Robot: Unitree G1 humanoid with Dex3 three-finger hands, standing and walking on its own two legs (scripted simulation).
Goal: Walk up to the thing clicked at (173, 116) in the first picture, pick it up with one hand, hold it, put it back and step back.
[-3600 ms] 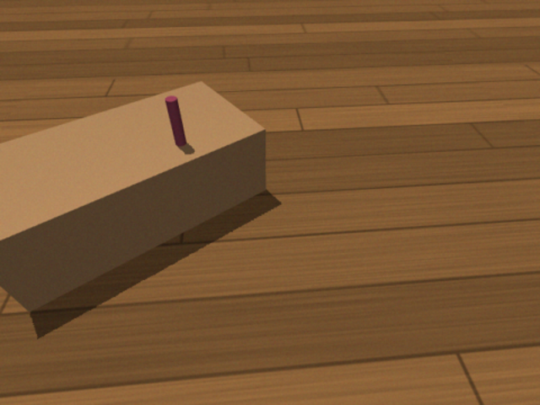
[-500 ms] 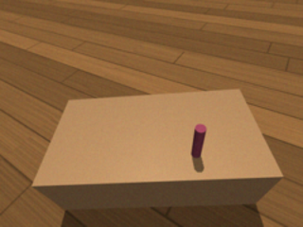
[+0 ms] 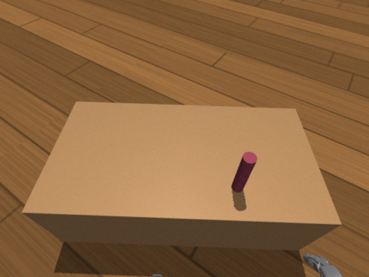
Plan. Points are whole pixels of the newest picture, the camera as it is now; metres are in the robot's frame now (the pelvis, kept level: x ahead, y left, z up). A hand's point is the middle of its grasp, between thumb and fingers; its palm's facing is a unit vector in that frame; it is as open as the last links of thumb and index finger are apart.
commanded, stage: walk up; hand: right
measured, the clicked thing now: (243, 173) +0.51 -0.20 -0.26
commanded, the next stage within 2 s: stand in 1.96 s
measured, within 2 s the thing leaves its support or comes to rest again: neither
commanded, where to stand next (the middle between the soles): +0.07 +0.03 m, yaw -2 degrees
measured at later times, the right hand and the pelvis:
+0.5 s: hand out of the picture +0.04 -0.22 -0.14, palm faces -0.02 +0.93 -0.36, open 7.4 cm; pelvis -0.01 +0.04 +0.01, yaw +0 degrees
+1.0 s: hand out of the picture +0.09 -0.23 -0.13, palm faces +0.01 +0.93 -0.38, open 7.4 cm; pelvis +0.02 +0.03 +0.02, yaw -1 degrees
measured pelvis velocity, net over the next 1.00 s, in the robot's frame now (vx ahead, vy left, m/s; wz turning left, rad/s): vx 0.02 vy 0.03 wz -0.02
